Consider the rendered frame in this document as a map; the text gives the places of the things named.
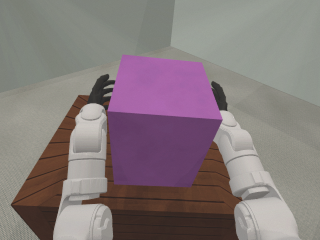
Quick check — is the robot left hand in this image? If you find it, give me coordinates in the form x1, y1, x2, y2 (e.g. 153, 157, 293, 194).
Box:
87, 74, 115, 110

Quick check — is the right robot forearm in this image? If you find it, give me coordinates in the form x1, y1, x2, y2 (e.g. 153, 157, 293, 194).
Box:
213, 110, 299, 235

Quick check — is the left robot upper arm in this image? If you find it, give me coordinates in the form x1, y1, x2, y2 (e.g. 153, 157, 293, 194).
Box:
54, 203, 113, 240

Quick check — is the carton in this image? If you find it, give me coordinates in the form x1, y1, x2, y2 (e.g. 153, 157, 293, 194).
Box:
107, 54, 223, 188

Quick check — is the pedestal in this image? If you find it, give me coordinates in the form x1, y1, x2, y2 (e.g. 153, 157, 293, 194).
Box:
11, 95, 258, 240

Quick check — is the robot right hand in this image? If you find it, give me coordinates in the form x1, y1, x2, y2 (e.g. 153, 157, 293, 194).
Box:
211, 81, 228, 111

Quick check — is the left robot forearm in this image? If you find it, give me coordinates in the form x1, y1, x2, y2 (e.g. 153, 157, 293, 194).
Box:
53, 103, 108, 240

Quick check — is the right robot upper arm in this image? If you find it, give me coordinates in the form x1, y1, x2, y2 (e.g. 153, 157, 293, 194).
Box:
234, 197, 302, 240

